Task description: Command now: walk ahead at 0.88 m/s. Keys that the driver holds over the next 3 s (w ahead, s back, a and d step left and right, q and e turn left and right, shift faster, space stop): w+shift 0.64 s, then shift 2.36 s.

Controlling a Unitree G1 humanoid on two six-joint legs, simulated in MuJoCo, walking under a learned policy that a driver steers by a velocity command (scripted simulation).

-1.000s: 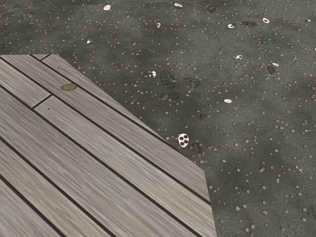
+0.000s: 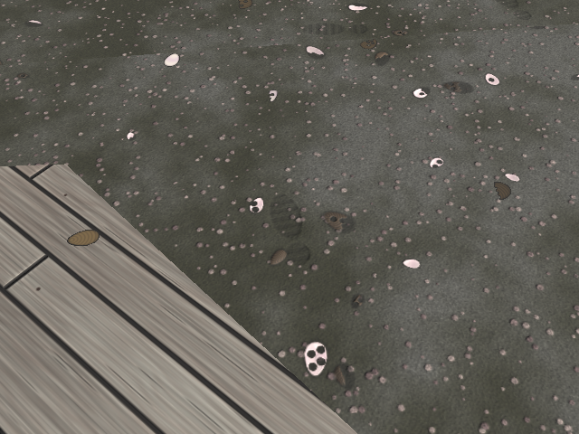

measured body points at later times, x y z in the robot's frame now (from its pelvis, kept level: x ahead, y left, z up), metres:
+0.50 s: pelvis +0.41 +0.02 -0.01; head +0.44 +0.02 +0.44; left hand +0.39 +0.27 -0.15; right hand +0.54 -0.24 -0.12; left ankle +0.50 +0.08 -0.72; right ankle +0.17 -0.10 -0.61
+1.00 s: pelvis +0.82 -0.02 +0.00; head +0.86 -0.02 +0.44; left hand +0.96 +0.23 -0.12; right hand +0.87 -0.28 -0.15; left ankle +0.68 +0.13 -0.61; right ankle +0.95 -0.08 -0.72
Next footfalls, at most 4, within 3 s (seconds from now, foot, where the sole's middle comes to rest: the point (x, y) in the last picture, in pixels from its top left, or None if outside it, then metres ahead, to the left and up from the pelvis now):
0.42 left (261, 403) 0.54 0.09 -0.76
0.86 right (322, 243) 0.99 -0.08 -0.76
1.30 left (238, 252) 0.97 0.15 -0.76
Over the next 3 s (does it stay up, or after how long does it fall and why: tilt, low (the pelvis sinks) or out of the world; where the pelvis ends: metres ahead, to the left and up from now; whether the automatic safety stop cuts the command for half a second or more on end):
stays up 0.94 0.02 0.01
